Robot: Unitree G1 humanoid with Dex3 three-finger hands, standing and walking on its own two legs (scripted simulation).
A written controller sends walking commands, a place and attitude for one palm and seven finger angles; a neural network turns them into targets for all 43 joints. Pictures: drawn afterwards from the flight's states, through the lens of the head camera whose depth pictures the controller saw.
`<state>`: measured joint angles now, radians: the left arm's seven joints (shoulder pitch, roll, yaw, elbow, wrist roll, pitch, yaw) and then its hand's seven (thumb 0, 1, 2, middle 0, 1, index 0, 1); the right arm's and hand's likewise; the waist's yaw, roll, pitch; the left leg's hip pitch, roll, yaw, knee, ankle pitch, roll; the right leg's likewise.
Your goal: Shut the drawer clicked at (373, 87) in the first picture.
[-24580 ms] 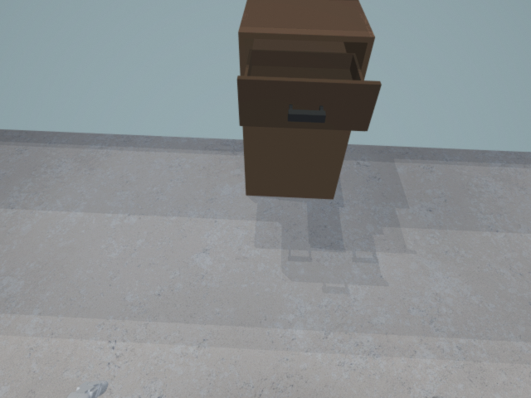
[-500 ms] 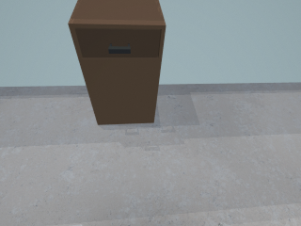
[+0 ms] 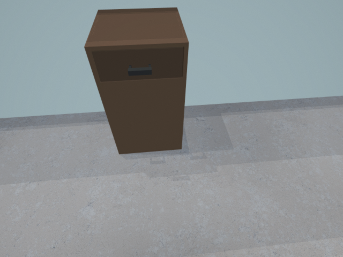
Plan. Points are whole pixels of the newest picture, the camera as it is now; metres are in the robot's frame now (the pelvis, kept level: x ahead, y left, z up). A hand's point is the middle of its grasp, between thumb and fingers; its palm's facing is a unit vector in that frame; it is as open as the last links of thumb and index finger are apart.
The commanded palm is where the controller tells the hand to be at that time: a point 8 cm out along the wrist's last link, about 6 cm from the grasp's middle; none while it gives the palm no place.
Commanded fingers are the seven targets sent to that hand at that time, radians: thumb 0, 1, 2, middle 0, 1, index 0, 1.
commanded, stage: let the arm hang, fingers relaxed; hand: left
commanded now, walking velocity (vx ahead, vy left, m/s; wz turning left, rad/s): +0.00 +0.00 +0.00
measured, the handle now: (140, 68) +0.90 +0.21 -0.06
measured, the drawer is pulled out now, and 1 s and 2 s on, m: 0.00 0.00 0.00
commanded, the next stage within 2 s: look to check the result in 0.32 s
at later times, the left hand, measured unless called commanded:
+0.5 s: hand out of the picture -0.01 +0.15 -0.18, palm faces +0.03 -0.98 -0.18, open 7.4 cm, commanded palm none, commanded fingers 0.00 0.90 0.90 -0.20 -0.30 -0.20 -0.30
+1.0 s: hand out of the picture +0.02 +0.14 -0.17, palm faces +0.03 -0.98 -0.19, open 7.3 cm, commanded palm none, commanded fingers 0.00 0.90 0.90 -0.20 -0.30 -0.20 -0.30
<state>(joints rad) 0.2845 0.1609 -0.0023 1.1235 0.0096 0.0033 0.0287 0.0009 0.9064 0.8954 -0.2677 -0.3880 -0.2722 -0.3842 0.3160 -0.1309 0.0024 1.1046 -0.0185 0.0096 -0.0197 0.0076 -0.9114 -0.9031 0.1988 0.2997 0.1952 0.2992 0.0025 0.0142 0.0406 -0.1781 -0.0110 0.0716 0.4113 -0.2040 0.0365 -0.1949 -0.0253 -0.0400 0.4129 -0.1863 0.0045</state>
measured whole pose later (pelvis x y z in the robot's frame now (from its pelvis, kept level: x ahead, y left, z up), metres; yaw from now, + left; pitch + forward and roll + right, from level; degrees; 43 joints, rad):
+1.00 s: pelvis +0.02 -0.03 +0.00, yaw -1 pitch -1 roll +0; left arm 0.26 0.13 0.01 1.15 0.01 -0.02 0.04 0.00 0.91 0.90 -0.20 -0.30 -0.20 -0.30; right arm 0.29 -0.13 -0.01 1.14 -0.02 0.00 -0.04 0.01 -0.91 -0.90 0.20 0.30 0.19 0.30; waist 0.00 0.01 0.05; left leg -0.14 0.03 0.07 0.39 -0.23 -0.01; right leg -0.16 0.02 -0.04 0.40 -0.22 -0.03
